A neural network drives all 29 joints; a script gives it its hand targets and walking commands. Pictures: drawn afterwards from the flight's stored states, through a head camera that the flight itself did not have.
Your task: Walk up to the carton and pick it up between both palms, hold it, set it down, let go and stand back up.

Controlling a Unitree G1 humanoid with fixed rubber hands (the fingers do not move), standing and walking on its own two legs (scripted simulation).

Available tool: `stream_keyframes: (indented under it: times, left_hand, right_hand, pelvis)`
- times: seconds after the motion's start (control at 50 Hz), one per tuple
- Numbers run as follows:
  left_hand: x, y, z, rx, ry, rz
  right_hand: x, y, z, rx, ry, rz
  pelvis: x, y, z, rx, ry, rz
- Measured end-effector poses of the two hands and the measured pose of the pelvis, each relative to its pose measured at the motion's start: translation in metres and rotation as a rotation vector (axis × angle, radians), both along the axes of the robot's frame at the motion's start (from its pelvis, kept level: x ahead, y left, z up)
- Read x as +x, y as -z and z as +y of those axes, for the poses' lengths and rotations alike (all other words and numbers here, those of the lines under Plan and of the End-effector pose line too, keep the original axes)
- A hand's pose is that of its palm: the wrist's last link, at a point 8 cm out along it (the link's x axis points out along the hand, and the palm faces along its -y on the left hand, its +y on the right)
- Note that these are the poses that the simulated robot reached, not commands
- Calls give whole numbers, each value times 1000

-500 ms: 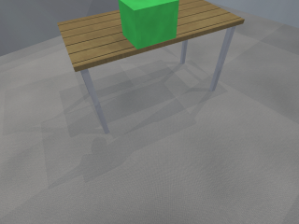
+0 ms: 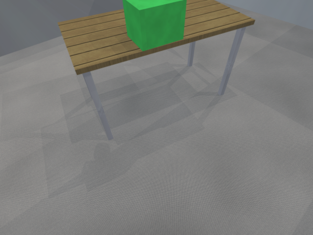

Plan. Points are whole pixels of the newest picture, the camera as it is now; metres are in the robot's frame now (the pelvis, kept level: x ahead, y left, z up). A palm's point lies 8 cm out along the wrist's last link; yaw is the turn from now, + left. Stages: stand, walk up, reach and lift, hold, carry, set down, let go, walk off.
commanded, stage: stand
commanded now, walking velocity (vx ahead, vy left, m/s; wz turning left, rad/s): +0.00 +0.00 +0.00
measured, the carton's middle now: (154, 19) +1.19 +0.03 +0.02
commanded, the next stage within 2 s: walk up in 0.72 s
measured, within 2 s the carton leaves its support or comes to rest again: neither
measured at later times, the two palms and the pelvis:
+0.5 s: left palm out of the picture +0.03 +0.24 -0.14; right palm out of the picture +0.01 -0.24 -0.13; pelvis +0.00 +0.00 +0.00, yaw +0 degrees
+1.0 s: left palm out of the picture +0.03 +0.24 -0.14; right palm out of the picture +0.00 -0.24 -0.14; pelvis +0.01 +0.00 +0.00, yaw +1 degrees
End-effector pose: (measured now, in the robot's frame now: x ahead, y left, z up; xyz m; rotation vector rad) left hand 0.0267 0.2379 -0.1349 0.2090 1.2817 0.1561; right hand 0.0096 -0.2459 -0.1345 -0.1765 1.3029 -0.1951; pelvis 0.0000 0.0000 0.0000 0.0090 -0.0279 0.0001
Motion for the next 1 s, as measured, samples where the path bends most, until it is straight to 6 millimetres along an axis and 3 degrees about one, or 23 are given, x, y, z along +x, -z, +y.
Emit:
stream_keyframes:
  times: [0.92,1.0]
  left_hand:
    - [-5,2,-1,-7,-2,27]
    - [3,3,1,-8,16,7]
  right_hand:
    - [-2,2,8,11,4,9]
    - [-12,1,3,-4,-12,11]
  pelvis:
    - [2,0,4,2,1,-8]
    - [8,2,-1,4,-12,-4]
